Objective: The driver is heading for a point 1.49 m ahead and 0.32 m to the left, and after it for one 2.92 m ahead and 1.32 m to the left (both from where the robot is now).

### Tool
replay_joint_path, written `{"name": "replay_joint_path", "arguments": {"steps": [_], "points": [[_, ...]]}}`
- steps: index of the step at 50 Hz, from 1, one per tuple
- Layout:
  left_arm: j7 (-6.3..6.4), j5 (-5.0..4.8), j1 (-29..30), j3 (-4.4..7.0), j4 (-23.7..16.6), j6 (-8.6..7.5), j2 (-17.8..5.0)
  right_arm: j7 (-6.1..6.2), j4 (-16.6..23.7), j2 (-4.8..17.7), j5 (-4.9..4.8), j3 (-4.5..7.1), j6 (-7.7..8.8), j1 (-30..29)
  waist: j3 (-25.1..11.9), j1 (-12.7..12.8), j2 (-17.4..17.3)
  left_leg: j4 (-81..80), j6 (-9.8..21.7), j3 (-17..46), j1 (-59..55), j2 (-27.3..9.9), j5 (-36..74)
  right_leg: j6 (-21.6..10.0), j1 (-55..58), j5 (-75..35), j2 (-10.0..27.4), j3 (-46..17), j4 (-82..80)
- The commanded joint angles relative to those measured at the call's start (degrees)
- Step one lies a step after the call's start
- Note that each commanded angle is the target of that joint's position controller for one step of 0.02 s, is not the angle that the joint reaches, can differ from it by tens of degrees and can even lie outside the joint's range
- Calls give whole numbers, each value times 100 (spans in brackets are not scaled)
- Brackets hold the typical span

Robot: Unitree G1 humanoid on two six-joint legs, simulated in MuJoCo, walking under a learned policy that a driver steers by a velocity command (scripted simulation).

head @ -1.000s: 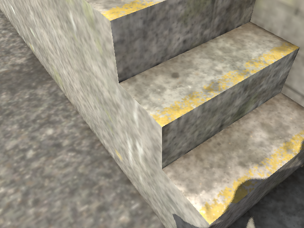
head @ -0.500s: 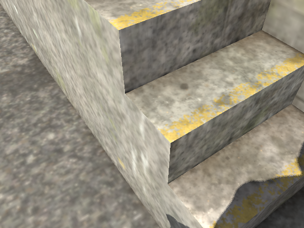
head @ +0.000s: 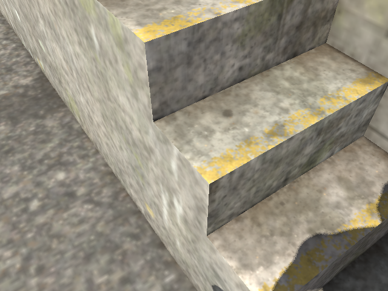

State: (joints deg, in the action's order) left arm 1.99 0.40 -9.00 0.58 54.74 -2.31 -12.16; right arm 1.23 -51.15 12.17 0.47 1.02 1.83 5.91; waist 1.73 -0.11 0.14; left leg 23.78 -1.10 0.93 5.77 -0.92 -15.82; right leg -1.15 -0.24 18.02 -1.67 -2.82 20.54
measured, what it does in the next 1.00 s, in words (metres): stands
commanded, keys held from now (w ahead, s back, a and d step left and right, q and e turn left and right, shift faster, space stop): w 1.00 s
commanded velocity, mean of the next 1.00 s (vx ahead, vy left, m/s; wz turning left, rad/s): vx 0.50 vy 0.00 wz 0.00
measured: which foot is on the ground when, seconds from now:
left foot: down 0.00-1.00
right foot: down 0.00-1.00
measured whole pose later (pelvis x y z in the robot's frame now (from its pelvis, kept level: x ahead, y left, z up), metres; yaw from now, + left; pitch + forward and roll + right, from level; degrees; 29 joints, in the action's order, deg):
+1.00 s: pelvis -0.02 -0.01 +0.01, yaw -1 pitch -1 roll +0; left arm 1.4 -0.1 -5.5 -3.1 59.8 -3.7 -15.8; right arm 0.7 -58.7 14.9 0.1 -1.9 3.4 3.0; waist -0.1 -0.5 0.3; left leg 14.3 -2.6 0.5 4.6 -2.5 -9.1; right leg -2.0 0.4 11.2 -2.7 -3.2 11.5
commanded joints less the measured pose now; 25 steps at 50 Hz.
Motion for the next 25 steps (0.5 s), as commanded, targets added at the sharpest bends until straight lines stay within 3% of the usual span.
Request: {"name": "replay_joint_path", "arguments": {"steps": [1,25], "points": [[14,-7,167,90,-195,-85,-614,11,233,593,-6,89,96,-337,-256,-8,4,-202,213,175,-216,-301,1952,-133,-225,-2423,446,-267,-258],[-16,-40,395,-102,223,-178,-834,-30,-365,815,-36,-67,176,-524,-358,-39,-14,-769,79,265,-288,-516,1924,-37,-137,-2297,584,-382,-768]]}}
